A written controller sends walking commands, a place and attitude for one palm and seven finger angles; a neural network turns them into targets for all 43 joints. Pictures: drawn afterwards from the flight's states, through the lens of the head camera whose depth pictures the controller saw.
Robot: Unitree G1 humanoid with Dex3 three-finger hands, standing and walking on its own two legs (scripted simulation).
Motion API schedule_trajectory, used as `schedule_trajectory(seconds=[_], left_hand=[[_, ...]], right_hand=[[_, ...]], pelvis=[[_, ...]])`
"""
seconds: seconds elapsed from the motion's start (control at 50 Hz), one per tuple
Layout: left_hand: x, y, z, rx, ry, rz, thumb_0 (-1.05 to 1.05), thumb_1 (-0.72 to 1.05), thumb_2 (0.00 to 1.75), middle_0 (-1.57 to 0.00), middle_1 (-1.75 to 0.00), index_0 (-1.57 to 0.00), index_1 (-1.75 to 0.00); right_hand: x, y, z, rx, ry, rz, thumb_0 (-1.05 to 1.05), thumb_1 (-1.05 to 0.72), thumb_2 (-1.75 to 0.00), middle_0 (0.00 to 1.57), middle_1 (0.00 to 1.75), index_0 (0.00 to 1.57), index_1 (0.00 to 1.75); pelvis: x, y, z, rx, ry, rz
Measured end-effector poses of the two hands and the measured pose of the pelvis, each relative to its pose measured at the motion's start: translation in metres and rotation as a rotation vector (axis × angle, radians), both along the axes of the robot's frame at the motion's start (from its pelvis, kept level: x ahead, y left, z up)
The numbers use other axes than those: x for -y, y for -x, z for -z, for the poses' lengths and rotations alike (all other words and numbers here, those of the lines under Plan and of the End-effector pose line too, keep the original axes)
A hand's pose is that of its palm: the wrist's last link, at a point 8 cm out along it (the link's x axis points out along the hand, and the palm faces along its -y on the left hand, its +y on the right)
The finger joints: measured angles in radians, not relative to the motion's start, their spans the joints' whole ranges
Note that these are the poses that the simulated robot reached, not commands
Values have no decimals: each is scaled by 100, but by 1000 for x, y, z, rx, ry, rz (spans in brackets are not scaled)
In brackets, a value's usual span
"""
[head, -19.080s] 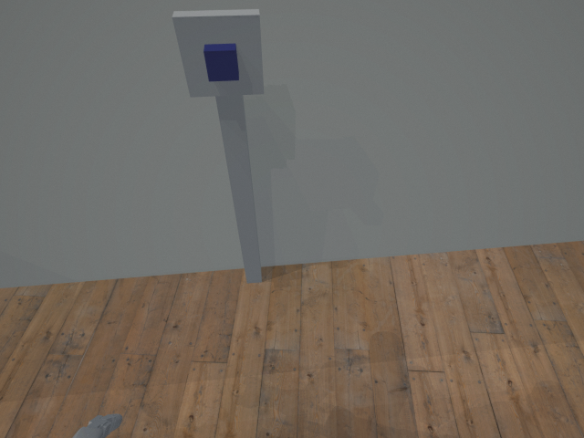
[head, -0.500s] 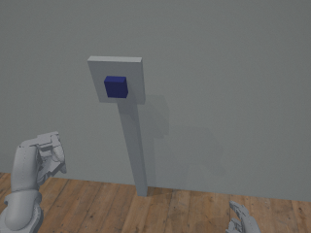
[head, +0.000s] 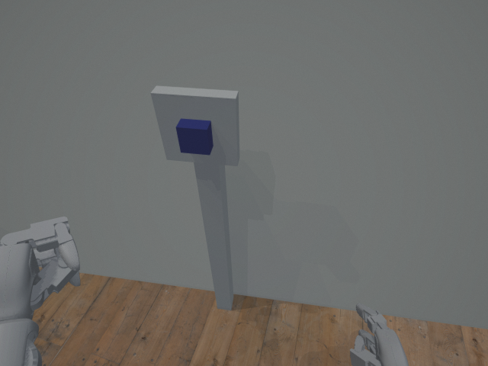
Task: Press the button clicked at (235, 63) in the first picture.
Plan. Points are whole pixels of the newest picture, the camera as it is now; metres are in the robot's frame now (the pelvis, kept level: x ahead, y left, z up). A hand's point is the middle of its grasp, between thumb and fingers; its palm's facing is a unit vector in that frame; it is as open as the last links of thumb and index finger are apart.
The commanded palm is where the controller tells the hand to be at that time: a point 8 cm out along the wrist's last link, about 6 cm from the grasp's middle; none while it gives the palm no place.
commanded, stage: step back with the hand held close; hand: left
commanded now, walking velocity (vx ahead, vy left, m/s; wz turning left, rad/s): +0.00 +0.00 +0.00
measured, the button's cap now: (195, 136) +0.48 +0.17 +0.14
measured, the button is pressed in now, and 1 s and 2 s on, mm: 0 0 0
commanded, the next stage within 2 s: stop stepping back and stand still in 1.24 s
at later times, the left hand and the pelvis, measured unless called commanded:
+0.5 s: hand (69, 278) +0.16 +0.24 +0.15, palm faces +0.28 -0.82 -0.49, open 3.1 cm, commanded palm +0.10 +0.29 +0.17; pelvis -0.03 +0.01 +0.00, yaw -1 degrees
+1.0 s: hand out of the picture +0.08 +0.29 +0.17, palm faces +0.43 -0.80 -0.42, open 3.1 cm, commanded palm +0.01 +0.31 +0.17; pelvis -0.11 +0.03 +0.00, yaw +1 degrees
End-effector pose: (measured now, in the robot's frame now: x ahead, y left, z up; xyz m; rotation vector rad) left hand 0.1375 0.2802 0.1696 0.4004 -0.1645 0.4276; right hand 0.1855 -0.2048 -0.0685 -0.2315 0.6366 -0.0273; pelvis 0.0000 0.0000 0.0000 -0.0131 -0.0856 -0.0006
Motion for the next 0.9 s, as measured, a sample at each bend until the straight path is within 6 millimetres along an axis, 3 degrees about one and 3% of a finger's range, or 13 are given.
schedule_trajectory(seconds=[0.22,0.4,0.56,0.68,0.8,0.9], left_hand=[[-2,-4,-9,4,-58,29,1,89,90,-130,-150,-130,-150],[2,-5,3,-100,-106,125,1,89,90,-130,-150,-130,-149],[-5,22,-8,-42,-162,138,1,89,89,-130,-150,-130,-149],[-11,49,-1,1,-136,107,1,89,90,-130,-150,-130,-149],[-18,70,6,62,-103,106,1,89,90,-130,-150,-131,-149],[-33,80,-2,108,-146,104,1,89,90,-131,-150,-131,-149]], right_hand=[[7,17,6,-48,-3,34,2,-90,-90,21,30,20,30],[29,43,8,-117,39,135,2,-90,-90,21,30,20,30],[28,66,4,-100,50,166,2,-91,-90,20,30,20,30],[20,86,3,-66,50,146,2,-91,-90,20,30,20,30],[12,116,8,-86,90,136,1,-90,-90,21,30,20,30],[0,142,8,-110,107,144,2,-90,-90,21,30,20,30]], pelvis=[[-1,4,0,-32,9,5],[-8,21,1,-94,4,19],[-11,43,6,-94,1,22],[-14,67,10,-90,13,17],[-24,87,16,-87,33,13],[-32,100,14,-83,60,-13]])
